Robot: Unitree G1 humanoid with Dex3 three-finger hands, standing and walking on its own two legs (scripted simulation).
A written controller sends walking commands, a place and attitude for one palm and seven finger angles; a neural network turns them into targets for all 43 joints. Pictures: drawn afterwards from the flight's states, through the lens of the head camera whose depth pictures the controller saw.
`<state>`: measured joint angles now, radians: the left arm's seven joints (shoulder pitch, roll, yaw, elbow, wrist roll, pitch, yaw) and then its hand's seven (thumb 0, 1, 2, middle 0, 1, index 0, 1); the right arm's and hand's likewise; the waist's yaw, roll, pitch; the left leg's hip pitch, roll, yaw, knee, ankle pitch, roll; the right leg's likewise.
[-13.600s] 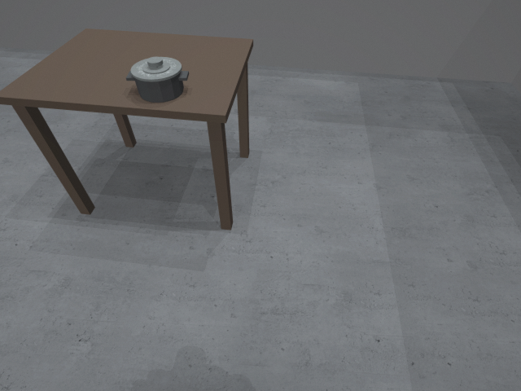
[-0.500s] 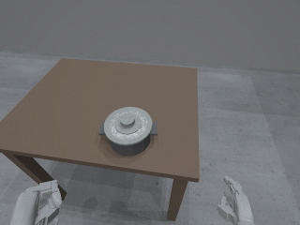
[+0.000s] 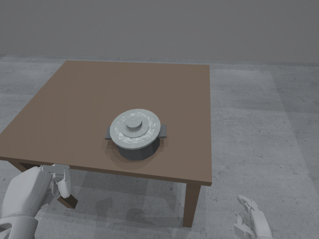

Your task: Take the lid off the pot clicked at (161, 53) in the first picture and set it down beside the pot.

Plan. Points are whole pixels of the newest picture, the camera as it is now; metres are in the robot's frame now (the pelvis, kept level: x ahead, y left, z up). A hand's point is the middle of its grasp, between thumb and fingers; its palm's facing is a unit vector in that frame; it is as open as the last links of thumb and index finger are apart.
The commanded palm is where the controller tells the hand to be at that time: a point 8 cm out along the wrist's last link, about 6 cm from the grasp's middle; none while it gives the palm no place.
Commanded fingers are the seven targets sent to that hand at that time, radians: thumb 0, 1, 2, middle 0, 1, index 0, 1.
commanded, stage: reach forward and open the fingers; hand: left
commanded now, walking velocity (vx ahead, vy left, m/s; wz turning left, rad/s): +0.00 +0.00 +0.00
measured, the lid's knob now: (134, 122) +0.45 +0.15 +0.01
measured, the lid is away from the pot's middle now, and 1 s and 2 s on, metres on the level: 0.00 0.00 0.00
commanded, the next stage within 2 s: move the open hand above the knob in 0.94 s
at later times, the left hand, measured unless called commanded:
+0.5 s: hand (57, 184) +0.20 +0.26 +0.08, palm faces -0.29 -0.12 -0.95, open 5.9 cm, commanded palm +0.20 +0.26 +0.14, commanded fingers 0.00 -0.06 1.24 -0.90 -0.29 -0.90 -0.29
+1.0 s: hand (61, 158) +0.26 +0.27 +0.09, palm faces -0.21 -0.08 -0.98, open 9.9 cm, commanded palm +0.25 +0.27 +0.14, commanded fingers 0.00 -0.22 1.28 -0.83 -0.08 -0.83 -0.08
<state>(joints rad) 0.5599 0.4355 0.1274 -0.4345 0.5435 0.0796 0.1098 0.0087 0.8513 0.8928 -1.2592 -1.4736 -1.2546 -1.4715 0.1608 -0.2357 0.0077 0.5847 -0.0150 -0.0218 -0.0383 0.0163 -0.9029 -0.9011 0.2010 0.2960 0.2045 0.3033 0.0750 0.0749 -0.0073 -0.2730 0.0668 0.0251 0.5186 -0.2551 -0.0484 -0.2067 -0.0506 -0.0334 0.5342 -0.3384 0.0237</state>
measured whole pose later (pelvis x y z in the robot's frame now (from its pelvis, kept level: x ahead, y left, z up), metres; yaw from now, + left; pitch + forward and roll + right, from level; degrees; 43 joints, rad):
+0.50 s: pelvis -0.02 +0.01 +0.01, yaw +1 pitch +0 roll +0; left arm 0.24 0.58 0.04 -0.19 0.77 0.01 -0.23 0.00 0.19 1.17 -1.02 -0.64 -1.01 -0.63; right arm 0.11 -0.27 -0.01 0.58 0.03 0.06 -0.03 0.01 -0.91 -0.90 0.20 0.30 0.20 0.30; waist 0.05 0.12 0.01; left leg -0.25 0.06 0.01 0.44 -0.18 -0.03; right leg -0.17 -0.06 -0.05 0.44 -0.26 0.03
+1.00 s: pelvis -0.02 +0.02 +0.01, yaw +1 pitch +0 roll +0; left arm -0.02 0.59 -0.02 -0.01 0.81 0.02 -0.19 0.00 -0.20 1.27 -0.84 -0.10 -0.83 -0.10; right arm 0.12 -0.25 0.01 0.60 0.04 0.10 -0.02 0.01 -0.91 -0.90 0.20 0.30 0.20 0.30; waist 0.04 0.10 0.02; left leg -0.25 0.03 0.03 0.40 -0.16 -0.01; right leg -0.17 -0.08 -0.03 0.40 -0.23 0.05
